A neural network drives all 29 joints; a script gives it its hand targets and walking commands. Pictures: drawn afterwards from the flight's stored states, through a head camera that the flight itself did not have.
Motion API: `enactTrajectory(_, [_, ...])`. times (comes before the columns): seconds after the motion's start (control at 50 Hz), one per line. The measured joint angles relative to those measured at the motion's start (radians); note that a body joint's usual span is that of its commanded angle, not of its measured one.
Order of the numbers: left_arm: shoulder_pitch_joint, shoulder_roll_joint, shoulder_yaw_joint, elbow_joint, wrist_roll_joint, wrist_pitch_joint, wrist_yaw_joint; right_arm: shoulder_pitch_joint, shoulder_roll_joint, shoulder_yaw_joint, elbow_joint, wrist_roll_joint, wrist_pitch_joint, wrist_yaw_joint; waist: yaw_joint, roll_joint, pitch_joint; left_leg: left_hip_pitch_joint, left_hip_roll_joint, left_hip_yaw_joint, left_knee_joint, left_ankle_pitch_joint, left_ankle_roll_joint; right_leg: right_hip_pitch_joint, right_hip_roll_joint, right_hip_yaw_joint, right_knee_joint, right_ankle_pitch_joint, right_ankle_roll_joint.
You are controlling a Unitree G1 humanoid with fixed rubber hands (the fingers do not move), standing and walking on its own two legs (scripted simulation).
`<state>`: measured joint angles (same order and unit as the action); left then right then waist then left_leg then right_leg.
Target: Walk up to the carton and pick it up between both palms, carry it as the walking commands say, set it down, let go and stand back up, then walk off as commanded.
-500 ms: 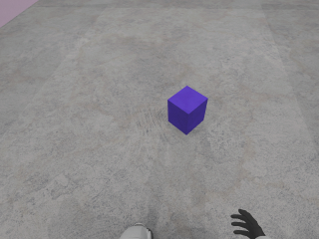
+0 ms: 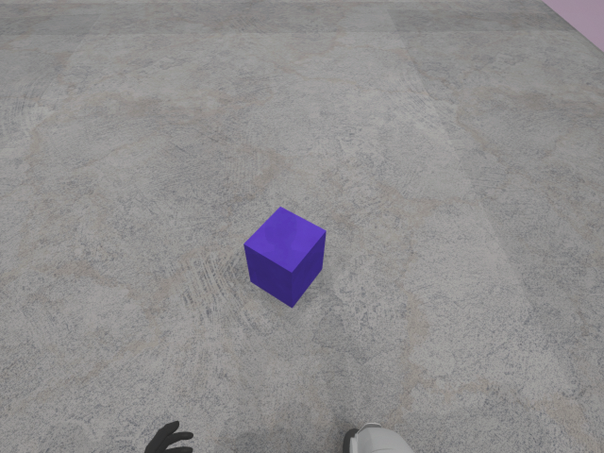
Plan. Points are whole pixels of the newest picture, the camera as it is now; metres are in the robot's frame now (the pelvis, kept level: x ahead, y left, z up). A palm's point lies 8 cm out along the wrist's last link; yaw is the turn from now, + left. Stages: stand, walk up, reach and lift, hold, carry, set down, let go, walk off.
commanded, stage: walk up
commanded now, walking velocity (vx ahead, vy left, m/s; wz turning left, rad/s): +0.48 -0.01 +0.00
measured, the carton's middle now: (286, 257) +0.84 -0.01 -0.65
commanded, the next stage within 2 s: none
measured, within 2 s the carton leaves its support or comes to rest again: neither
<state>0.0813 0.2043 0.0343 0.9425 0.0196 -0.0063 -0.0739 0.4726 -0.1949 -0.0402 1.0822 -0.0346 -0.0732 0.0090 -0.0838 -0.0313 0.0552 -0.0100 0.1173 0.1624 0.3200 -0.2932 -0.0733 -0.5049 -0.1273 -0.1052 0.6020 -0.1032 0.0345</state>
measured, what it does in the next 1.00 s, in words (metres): walks ahead: right foot, then left foot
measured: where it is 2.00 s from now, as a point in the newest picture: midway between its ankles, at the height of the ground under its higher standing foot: (273, 400)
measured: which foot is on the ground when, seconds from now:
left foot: down 0.00-0.06, up 0.08-0.56, down 0.58-0.96, up 0.98-1.00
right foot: up 0.00-0.04, down 0.06-0.58, up 0.60-0.92, down 0.94-1.00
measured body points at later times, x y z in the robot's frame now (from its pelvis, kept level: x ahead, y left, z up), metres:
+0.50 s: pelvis +0.20 -0.02 +0.00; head +0.23 -0.04 +0.45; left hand +0.11 +0.21 -0.13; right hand +0.34 -0.24 -0.15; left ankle +0.31 +0.14 -0.70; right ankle +0.14 -0.14 -0.74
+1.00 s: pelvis +0.32 -0.02 -0.01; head +0.33 -0.04 +0.44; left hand +0.41 +0.22 -0.14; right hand +0.29 -0.25 -0.17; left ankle +0.32 +0.13 -0.73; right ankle +0.35 -0.12 -0.74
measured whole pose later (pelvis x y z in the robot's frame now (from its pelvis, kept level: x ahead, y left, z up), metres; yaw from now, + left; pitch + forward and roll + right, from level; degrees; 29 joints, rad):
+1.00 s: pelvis +0.32 -0.02 -0.01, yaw +0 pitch -1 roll +1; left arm 0.18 0.18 0.04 1.01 0.03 -0.03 0.00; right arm 0.34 -0.20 -0.03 1.10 -0.03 -0.02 0.00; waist -0.04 0.03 0.03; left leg -0.26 0.10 0.12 0.64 -0.39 -0.02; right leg -0.26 -0.07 -0.16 0.53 -0.24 -0.02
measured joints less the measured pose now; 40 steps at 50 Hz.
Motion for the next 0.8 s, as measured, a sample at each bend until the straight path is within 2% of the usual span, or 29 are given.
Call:
enactTrajectory(0.04, [0.003, -0.009, -0.004, 0.003, 0.007, -0.015, 0.007, -0.001, -0.003, -0.002, -0.005, 0.001, 0.001, 0.001, 0.003, 0.01, -0.011, 0.006, 0.007, 0.009, 0.062, -0.066, -0.012, 0.066, 0.006, -0.032, -0.068, -0.035, 0.001])
enactTrajectory(0.06, [0.003, -0.015, 0.0, 0.009, 0.01, -0.027, 0.014, -0.004, -0.007, -0.002, -0.003, 0.001, 0.003, 0.0, 0.01, 0.026, -0.012, -0.008, 0.023, 0.005, 0.133, -0.118, -0.004, 0.088, 0.018, -0.044, -0.072, -0.028, -0.017])
enactTrajectory(0.08, [0.002, -0.027, 0.004, 0.013, 0.016, -0.038, 0.024, -0.021, -0.013, -0.002, 0.001, 0.002, 0.006, 0.0, 0.019, 0.057, -0.001, -0.047, 0.044, -0.024, 0.255, -0.168, 0.021, 0.083, 0.034, -0.057, -0.028, -0.044, -0.04])
enactTrajectory(0.12, [0.025, -0.03, 0.002, 0.016, 0.018, -0.058, 0.04, -0.065, -0.013, -0.002, -0.008, 0.003, 0.018, -0.001, 0.039, 0.079, 0.015, -0.17, 0.029, -0.087, 0.567, -0.217, 0.055, 0.1, 0.037, -0.074, 0.026, -0.105, -0.066])
enactTrajectory(0.16, [0.078, -0.022, 0.001, 0.034, 0.014, -0.066, 0.048, -0.117, -0.022, -0.004, -0.026, 0.002, 0.023, 0.003, 0.067, 0.086, 0.019, -0.28, 0.002, -0.098, 0.78, -0.152, 0.059, 0.151, 0.033, -0.081, 0.006, -0.13, -0.068])
enactTrajectory(0.2, [0.145, -0.013, 0.006, 0.064, 0.007, -0.071, 0.055, -0.173, -0.038, -0.012, -0.049, 0.002, 0.029, 0.008, 0.092, 0.099, 0.012, -0.366, 0.0, -0.092, 0.844, -0.067, 0.061, 0.211, 0.041, -0.087, -0.052, -0.128, -0.066])
enactTrajectory(0.28, [0.259, -0.002, 0.017, 0.109, 0.001, -0.077, 0.064, -0.278, -0.057, -0.026, -0.103, -0.003, 0.053, 0.017, 0.136, 0.104, 0.011, -0.489, 0.011, -0.088, 0.804, 0.05, 0.052, 0.312, 0.054, -0.085, -0.161, -0.116, -0.063])
enactTrajectory(0.32, [0.306, -0.007, 0.015, 0.123, 0.001, -0.081, 0.067, -0.321, -0.06, -0.029, -0.123, -0.003, 0.066, 0.021, 0.147, 0.101, 0.016, -0.531, 0.015, -0.093, 0.758, 0.092, 0.045, 0.351, 0.055, -0.081, -0.202, -0.115, -0.059])
enactTrajectory(0.44, [0.38, -0.048, 0.009, 0.132, 0.005, -0.078, 0.075, -0.379, -0.048, -0.024, -0.134, 0.004, 0.085, 0.033, 0.158, 0.095, 0.021, -0.548, 0.012, -0.089, 0.519, 0.168, 0.031, 0.435, 0.043, -0.083, -0.258, -0.146, -0.026])
enactTrajectory(0.54, [0.37, -0.06, 0.013, 0.125, 0.006, -0.062, 0.08, -0.376, -0.01, -0.001, -0.116, 0.008, 0.074, 0.036, 0.162, 0.073, 0.009, -0.458, -0.01, -0.049, 0.295, 0.141, 0.032, 0.46, 0.02, -0.094, -0.208, -0.23, 0.016])
enactTrajectory(0.58, [0.377, -0.057, 0.011, 0.124, 0.001, -0.053, 0.081, -0.366, 0.001, 0.007, -0.117, 0.005, 0.049, 0.025, 0.152, 0.065, -0.006, -0.385, -0.016, -0.039, 0.198, 0.169, 0.042, 0.434, 0.012, -0.085, -0.101, -0.306, 0.018])
enactTrajectory(0.6, [0.362, -0.047, 0.013, 0.127, -0.003, -0.047, 0.081, -0.365, 0.015, 0.005, -0.109, 0.0, 0.034, 0.016, 0.137, 0.039, -0.002, -0.394, -0.03, -0.033, 0.23, 0.157, 0.057, 0.393, -0.003, -0.062, 0.01, -0.351, 0.007])
enactTrajectory(0.64, [0.315, -0.032, 0.018, 0.114, -0.007, -0.034, 0.082, -0.349, 0.026, 0.007, -0.096, -0.001, 0.016, 0.002, 0.123, 0.01, 0.015, -0.394, -0.035, -0.026, 0.28, 0.102, 0.082, 0.288, 0.015, 0.004, 0.256, -0.427, -0.003])
enactTrajectory(0.7, [0.249, -0.004, 0.023, 0.086, -0.006, -0.02, 0.077, -0.305, 0.02, 0.009, -0.078, 0.009, 0.015, -0.013, 0.094, -0.009, 0.031, -0.34, -0.017, -0.014, 0.237, 0.092, 0.08, 0.149, 0.052, 0.019, 0.476, -0.385, -0.004])
enactTrajectory(0.74, [0.199, 0.016, 0.025, 0.067, -0.004, -0.009, 0.071, -0.265, 0.007, 0.001, -0.06, 0.007, 0.016, -0.02, 0.071, -0.017, 0.034, -0.302, -0.016, -0.017, 0.187, 0.108, 0.076, 0.101, 0.051, 0.004, 0.464, -0.342, -0.008])
enactTrajectory(0.8, [0.137, 0.027, 0.028, 0.041, 0.0, 0.002, 0.062, -0.206, -0.014, -0.01, -0.031, 0.0, 0.027, -0.022, 0.058, -0.019, 0.017, -0.26, -0.026, -0.011, 0.125, 0.124, 0.074, 0.077, 0.03, -0.009, 0.325, -0.277, -0.018])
